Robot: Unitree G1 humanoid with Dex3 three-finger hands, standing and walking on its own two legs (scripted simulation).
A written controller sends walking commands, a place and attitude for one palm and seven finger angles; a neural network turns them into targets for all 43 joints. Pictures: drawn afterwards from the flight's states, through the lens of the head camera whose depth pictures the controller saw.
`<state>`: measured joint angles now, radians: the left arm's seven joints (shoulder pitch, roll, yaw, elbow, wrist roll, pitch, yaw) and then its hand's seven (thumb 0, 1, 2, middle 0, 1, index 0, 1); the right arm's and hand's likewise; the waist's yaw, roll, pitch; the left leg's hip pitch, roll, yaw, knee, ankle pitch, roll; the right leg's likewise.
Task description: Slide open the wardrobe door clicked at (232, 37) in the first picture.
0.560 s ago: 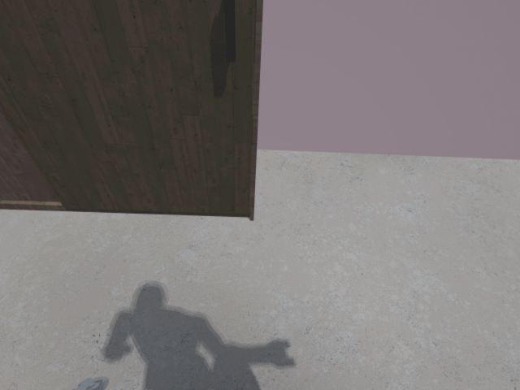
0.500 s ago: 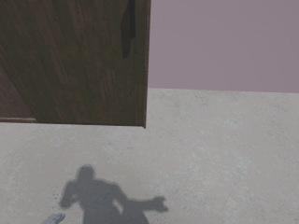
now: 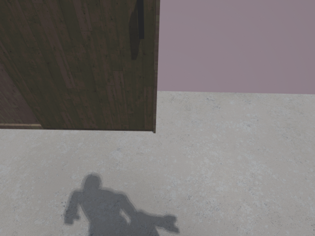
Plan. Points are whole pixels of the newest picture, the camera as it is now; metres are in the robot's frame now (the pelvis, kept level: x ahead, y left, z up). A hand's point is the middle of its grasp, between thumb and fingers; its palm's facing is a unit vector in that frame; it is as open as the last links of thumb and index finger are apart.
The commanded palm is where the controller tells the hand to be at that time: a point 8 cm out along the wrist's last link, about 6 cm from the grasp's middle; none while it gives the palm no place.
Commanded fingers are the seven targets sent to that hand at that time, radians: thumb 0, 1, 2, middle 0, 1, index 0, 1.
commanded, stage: stand and wait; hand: right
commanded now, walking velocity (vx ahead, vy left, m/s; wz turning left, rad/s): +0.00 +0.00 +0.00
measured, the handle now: (141, 14) +0.99 +0.13 +0.16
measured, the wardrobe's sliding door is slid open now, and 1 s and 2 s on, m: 0.00 0.00 0.00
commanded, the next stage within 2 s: look at it before walking up in 0.26 s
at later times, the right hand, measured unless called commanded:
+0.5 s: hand out of the picture +0.07 -0.25 -0.15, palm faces -0.03 +0.94 -0.33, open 7.4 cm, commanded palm none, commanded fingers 0.00 -0.90 -0.90 0.20 0.30 0.20 0.30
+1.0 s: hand out of the picture +0.07 -0.26 -0.15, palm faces -0.03 +0.94 -0.34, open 7.4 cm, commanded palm none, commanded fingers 0.00 -0.90 -0.90 0.20 0.30 0.20 0.30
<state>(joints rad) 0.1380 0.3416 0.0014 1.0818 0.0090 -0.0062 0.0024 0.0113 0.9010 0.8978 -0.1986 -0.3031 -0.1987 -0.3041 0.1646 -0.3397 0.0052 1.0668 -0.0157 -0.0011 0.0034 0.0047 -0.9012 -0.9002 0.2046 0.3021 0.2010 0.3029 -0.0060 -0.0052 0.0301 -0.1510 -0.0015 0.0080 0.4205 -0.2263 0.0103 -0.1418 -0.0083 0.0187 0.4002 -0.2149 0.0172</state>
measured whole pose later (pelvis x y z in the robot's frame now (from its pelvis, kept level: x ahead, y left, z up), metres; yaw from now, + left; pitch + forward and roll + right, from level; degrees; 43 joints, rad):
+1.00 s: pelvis +0.00 -0.01 +0.00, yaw +0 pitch -2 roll +0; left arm 0.11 0.34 0.00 1.11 0.00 -0.02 0.00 0.01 0.90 0.90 -0.20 -0.30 -0.20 -0.30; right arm 0.14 -0.34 0.01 1.09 -0.02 -0.01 0.00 0.00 -0.90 -0.90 0.20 0.30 0.20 0.30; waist -0.01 0.00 0.03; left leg -0.13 0.01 0.00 0.36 -0.20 0.00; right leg -0.12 0.00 0.01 0.35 -0.19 0.01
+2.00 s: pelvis +0.03 -0.01 +0.00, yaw +29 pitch +1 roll +2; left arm 0.26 0.20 0.03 0.92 0.01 -0.04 0.02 0.01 0.90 0.90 -0.20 -0.30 -0.20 -0.30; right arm 0.31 -0.27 -0.10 0.96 -0.04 0.05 0.04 0.01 -0.90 -0.90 0.20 0.30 0.20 0.30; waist -0.02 0.03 -0.04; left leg -0.49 -0.07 -0.06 0.94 -0.35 -0.01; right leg -0.14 -0.03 -0.06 0.44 -0.31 -0.03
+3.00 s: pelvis +0.30 +0.18 -0.01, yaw +51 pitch -2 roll +2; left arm 0.18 0.14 0.02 0.99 0.01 -0.02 0.02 -0.01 0.94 0.90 -0.20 -0.30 -0.20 -0.30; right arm 0.25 -0.20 -0.04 1.03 -0.02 0.02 -0.03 0.00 -0.91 -0.90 0.20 0.30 0.20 0.30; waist -0.02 0.03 0.02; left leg -0.31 0.02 0.04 0.91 -0.53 -0.04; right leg -0.29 -0.02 -0.07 0.54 -0.22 -0.05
